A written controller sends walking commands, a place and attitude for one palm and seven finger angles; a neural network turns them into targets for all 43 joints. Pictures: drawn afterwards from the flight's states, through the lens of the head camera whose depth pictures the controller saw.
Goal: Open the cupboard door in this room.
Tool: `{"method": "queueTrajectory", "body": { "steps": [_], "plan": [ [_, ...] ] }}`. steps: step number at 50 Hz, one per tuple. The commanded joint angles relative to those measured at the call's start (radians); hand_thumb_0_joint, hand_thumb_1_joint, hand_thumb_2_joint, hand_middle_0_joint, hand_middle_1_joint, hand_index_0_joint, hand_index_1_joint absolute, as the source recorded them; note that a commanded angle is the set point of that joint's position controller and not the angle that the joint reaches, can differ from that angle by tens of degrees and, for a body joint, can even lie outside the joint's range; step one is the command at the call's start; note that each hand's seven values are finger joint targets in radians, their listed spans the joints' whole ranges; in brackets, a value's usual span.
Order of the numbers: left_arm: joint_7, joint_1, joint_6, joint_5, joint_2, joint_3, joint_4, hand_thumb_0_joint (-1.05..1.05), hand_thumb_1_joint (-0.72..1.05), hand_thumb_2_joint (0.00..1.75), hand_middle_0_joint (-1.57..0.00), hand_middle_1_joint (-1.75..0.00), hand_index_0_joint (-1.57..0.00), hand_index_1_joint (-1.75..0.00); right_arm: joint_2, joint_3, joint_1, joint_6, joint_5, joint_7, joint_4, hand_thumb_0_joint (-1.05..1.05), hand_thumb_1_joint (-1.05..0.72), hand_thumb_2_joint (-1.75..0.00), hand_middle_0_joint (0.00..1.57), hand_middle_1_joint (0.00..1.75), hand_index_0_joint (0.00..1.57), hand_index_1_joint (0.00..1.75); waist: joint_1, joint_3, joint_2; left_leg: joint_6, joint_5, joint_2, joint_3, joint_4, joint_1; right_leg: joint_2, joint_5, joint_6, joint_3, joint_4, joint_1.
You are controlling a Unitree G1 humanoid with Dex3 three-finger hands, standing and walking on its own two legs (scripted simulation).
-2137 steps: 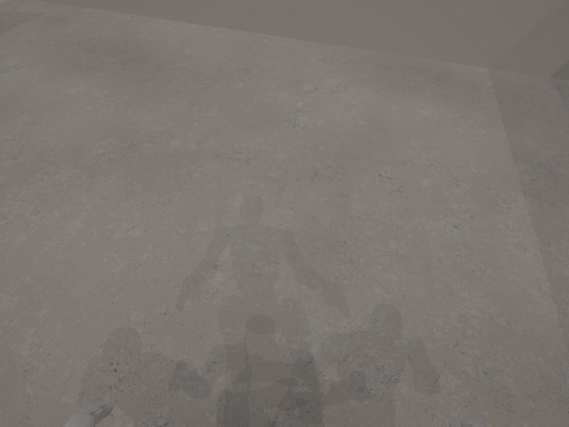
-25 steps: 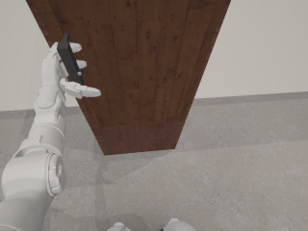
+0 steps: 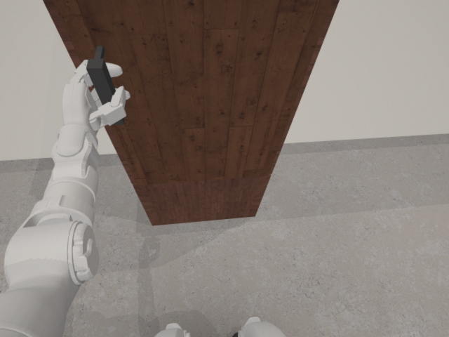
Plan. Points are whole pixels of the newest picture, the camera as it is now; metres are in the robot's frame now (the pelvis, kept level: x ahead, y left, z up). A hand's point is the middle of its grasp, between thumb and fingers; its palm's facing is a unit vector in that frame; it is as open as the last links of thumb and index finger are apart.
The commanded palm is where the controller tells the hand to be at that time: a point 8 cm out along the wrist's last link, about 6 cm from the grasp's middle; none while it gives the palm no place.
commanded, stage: close the thumb around the handle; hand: left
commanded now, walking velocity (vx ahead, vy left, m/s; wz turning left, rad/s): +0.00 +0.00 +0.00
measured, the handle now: (109, 87) +0.55 +0.18 +0.11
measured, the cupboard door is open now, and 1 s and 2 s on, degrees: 0 27 36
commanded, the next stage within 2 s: pull the door open along its arc in 0.10 s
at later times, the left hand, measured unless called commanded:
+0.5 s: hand (120, 115) +0.47 +0.15 +0.11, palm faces +0.05 -1.00 +0.00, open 5.9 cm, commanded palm +0.42 +0.20 +0.11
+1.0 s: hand (160, 185) +0.33 +0.08 +0.11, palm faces +0.35 -0.94 +0.04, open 6.0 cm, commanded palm +0.28 +0.12 +0.11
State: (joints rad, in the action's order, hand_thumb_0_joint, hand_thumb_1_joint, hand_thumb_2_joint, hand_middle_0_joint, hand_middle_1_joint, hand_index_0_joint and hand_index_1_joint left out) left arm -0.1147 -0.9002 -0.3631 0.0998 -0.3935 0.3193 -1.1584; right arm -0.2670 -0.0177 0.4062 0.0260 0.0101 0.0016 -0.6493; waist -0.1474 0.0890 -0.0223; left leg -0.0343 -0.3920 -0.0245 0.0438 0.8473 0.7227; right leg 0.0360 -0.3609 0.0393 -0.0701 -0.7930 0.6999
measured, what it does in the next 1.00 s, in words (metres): stands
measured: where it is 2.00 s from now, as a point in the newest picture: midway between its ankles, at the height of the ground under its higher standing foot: outside the picture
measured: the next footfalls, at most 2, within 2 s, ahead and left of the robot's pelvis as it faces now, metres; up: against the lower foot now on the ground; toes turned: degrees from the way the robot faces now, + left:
none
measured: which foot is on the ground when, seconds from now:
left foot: down 0.00-1.00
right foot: down 0.00-1.00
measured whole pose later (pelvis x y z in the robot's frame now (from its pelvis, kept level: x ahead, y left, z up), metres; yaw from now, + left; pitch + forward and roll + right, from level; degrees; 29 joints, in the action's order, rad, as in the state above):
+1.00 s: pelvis +0.00 -0.02 +0.01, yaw +2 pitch +5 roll +0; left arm 0.45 -0.09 -0.08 0.01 0.07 -0.09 -0.15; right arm -0.20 -0.02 0.18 0.05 -0.02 0.03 -0.53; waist 0.00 0.09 -0.03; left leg -0.01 -0.36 -0.01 0.03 0.73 0.46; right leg 0.02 -0.37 0.06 -0.08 -0.73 0.45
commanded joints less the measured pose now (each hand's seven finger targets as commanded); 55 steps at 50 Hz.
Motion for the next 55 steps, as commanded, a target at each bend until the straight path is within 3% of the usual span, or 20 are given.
{"method": "queueTrajectory", "body": {
  "steps": [1,3,8,10,11,17,18,22,25,32,33,34,36,37,38,41,44,45,48,55],
  "plan": [
    [-0.002,-0.463,-0.081,0.008,-0.220,0.021,0.224,0.00,0.90,0.90,-0.40,-1.35,-0.40,-1.35,-0.168,0.058,0.128,-0.023,-0.002,-0.012,0.061,0.00,-0.90,-0.90,0.20,0.30,0.20,0.30,-0.007,0.437,-0.055,0.004,0.344,0.017,-0.080,-0.076,-0.304,0.014,0.338,-0.021,0.056,0.081,-0.164],
    [0.002,-0.434,-0.074,0.004,-0.267,0.061,0.207,0.00,0.90,0.90,-0.40,-1.35,-0.40,-1.35,-0.171,0.059,0.134,-0.018,-0.001,-0.015,0.067,0.00,-0.90,-0.90,0.20,0.30,0.20,0.30,0.009,0.413,-0.029,0.000,0.331,0.021,-0.076,-0.082,-0.262,0.014,0.345,-0.019,0.060,0.081,-0.199],
    [0.002,-0.442,-0.074,0.001,-0.217,0.019,0.235,0.00,0.90,0.90,-0.40,-1.35,-0.40,-1.35,-0.165,0.061,0.126,-0.013,0.001,-0.013,0.074,0.00,-0.90,-0.90,0.20,0.30,0.20,0.30,0.001,0.400,-0.063,0.003,0.343,0.018,-0.076,-0.085,-0.296,0.015,0.339,-0.017,0.054,0.085,-0.170],
    [0.005,-0.433,-0.069,0.001,-0.253,0.047,0.219,0.00,0.90,0.90,-0.40,-1.35,-0.40,-1.35,-0.169,0.058,0.124,-0.013,0.001,-0.015,0.075,0.00,-0.90,-0.90,0.20,0.30,0.20,0.30,0.005,0.388,-0.042,0.002,0.311,0.019,-0.073,-0.087,-0.265,0.014,0.327,-0.021,0.059,0.089,-0.179],
    [0.005,-0.476,-0.066,0.000,-0.191,-0.013,0.221,0.00,0.90,0.90,-0.40,-1.35,-0.40,-1.35,-0.165,0.057,0.120,-0.013,0.002,-0.014,0.071,0.00,-0.90,-0.90,0.20,0.30,0.20,0.30,-0.023,0.373,-0.044,0.001,0.288,0.018,-0.074,-0.090,-0.270,0.013,0.309,-0.023,0.059,0.097,-0.154],
    [-0.002,-0.339,-0.072,0.010,-0.167,-0.004,0.277,0.00,0.90,0.90,-0.40,-1.35,-0.40,-1.35,-0.160,0.062,0.111,-0.016,0.001,-0.006,0.093,0.00,-0.90,-0.90,0.20,0.30,0.20,0.30,0.030,0.447,-0.071,0.007,0.349,0.020,-0.070,-0.087,-0.315,0.014,0.346,-0.015,0.053,0.082,-0.192],
    [-0.004,-0.296,-0.069,0.014,-0.160,-0.002,0.275,0.00,0.90,0.90,-0.40,-1.35,-0.40,-1.35,-0.160,0.065,0.114,-0.014,0.003,-0.006,0.096,0.00,-0.90,-0.90,0.20,0.30,0.20,0.30,0.032,0.441,-0.030,0.003,0.359,0.020,-0.070,-0.088,-0.311,0.016,0.357,-0.014,0.049,0.082,-0.207],
    [-0.014,-0.163,-0.051,0.040,-0.131,-0.013,0.396,0.00,0.90,0.90,-0.40,-1.35,-0.40,-1.35,-0.153,0.069,0.077,-0.010,0.014,-0.002,0.130,0.00,-0.90,-0.90,0.20,0.30,0.20,0.30,0.066,0.450,-0.017,0.000,0.388,0.022,-0.049,-0.105,-0.308,0.015,0.423,-0.016,0.054,0.091,-0.285],
    [-0.016,-0.029,-0.024,0.057,-0.109,-0.019,0.467,0.00,0.90,0.90,-0.40,-1.35,-0.40,-1.35,-0.148,0.068,0.050,-0.008,0.022,-0.001,0.152,0.00,-0.90,-0.90,0.20,0.30,0.20,0.30,0.083,0.402,0.014,-0.005,0.406,0.023,-0.035,-0.119,-0.286,0.013,0.473,-0.018,0.054,0.100,-0.328],
    [-0.002,0.296,0.028,0.092,-0.011,-0.070,0.770,0.00,0.90,0.90,-0.40,-1.35,-0.40,-1.35,-0.120,0.064,-0.050,-0.026,0.036,0.005,0.219,0.00,-0.90,-0.90,0.20,0.30,0.20,0.30,0.134,0.335,0.007,-0.006,0.404,0.030,-0.013,-0.157,-0.312,-0.001,0.508,-0.020,0.054,0.128,-0.392],
    [0.062,0.325,0.042,0.122,0.000,-0.010,0.818,0.00,0.90,0.90,-0.40,-1.35,-0.40,-1.35,-0.107,0.063,-0.071,-0.031,0.035,0.004,0.224,0.00,-0.90,-0.90,0.20,0.30,0.20,0.30,0.174,0.330,0.021,-0.002,0.406,0.032,-0.013,-0.163,-0.299,-0.001,0.489,-0.018,0.045,0.136,-0.411],
    [0.106,0.357,0.058,0.117,0.058,-0.050,0.857,0.00,0.90,0.90,-0.40,-1.35,-0.40,-1.35,-0.098,0.059,-0.095,-0.039,0.034,0.007,0.229,0.00,-0.90,-0.90,0.20,0.30,0.20,0.30,0.163,0.301,0.015,0.001,0.378,0.034,-0.005,-0.173,-0.305,-0.003,0.475,-0.022,0.046,0.145,-0.401],
    [0.231,0.411,0.091,0.123,0.133,-0.044,0.947,0.00,0.90,0.90,-0.40,-1.35,-0.40,-1.35,-0.080,0.055,-0.138,-0.052,0.027,0.015,0.233,0.00,-0.90,-0.90,0.20,0.30,0.20,0.30,0.190,0.266,0.044,0.011,0.347,0.034,-0.013,-0.188,-0.297,-0.005,0.414,-0.022,0.032,0.155,-0.397],
    [0.268,0.449,0.106,0.088,0.162,-0.098,0.961,0.00,0.90,0.90,-0.40,-1.35,-0.40,-1.35,-0.085,0.053,-0.141,-0.054,0.020,0.018,0.231,0.00,-0.90,-0.90,0.20,0.30,0.20,0.30,0.166,0.242,0.053,0.011,0.336,0.031,-0.014,-0.192,-0.309,-0.006,0.400,-0.023,0.032,0.156,-0.382],
    [0.310,0.454,0.113,0.064,0.173,-0.111,0.985,0.00,0.90,0.90,-0.40,-1.35,-0.40,-1.35,-0.084,0.054,-0.148,-0.052,0.014,0.018,0.227,0.00,-0.90,-0.90,0.20,0.30,0.20,0.30,0.162,0.225,0.076,0.011,0.329,0.028,-0.024,-0.194,-0.309,-0.009,0.379,-0.024,0.027,0.158,-0.373],
    [0.437,0.486,0.148,-0.013,0.268,-0.203,1.098,0.00,0.90,0.90,-0.40,-1.35,-0.40,-1.35,-0.066,0.052,-0.197,-0.045,-0.007,0.027,0.236,0.00,-0.90,-0.90,0.20,0.30,0.20,0.30,0.164,0.242,0.040,0.013,0.328,0.027,-0.024,-0.192,-0.337,-0.019,0.355,-0.021,0.030,0.148,-0.365],
    [0.510,0.528,0.183,-0.081,0.345,-0.310,1.195,0.00,0.90,0.90,-0.40,-1.35,-0.40,-1.35,-0.055,0.051,-0.224,-0.029,-0.022,0.027,0.244,0.00,-0.90,-0.90,0.20,0.30,0.20,0.30,0.151,0.254,0.043,0.013,0.315,0.023,-0.029,-0.190,-0.366,-0.028,0.337,-0.018,0.033,0.152,-0.369],
    [0.535,0.558,0.199,-0.088,0.385,-0.339,1.214,0.00,0.90,0.90,-0.40,-1.35,-0.40,-1.35,-0.047,0.049,-0.237,-0.024,-0.026,0.026,0.250,0.00,-0.90,-0.90,0.20,0.30,0.20,0.30,0.155,0.255,0.043,0.013,0.304,0.026,-0.029,-0.190,-0.368,-0.029,0.331,-0.017,0.033,0.157,-0.378],
    [0.609,0.560,0.244,-0.111,0.465,-0.416,1.240,0.00,0.90,0.90,-0.40,-1.35,-0.40,-1.35,-0.039,0.043,-0.275,-0.010,-0.034,0.014,0.247,0.00,-0.90,-0.90,0.20,0.30,0.20,0.30,0.128,0.204,0.101,0.013,0.233,0.027,-0.042,-0.191,-0.367,-0.034,0.248,-0.023,0.033,0.193,-0.360],
    [0.713,0.670,0.292,-0.175,0.590,-0.551,1.327,0.00,0.90,0.90,-0.40,-1.35,-0.40,-1.35,-0.009,0.037,-0.341,0.004,-0.050,0.013,0.250,0.00,-0.90,-0.90,0.20,0.30,0.20,0.30,0.135,0.189,0.087,0.015,0.231,0.034,-0.051,-0.182,-0.392,-0.052,0.247,-0.017,0.045,0.217,-0.378]
  ]
}}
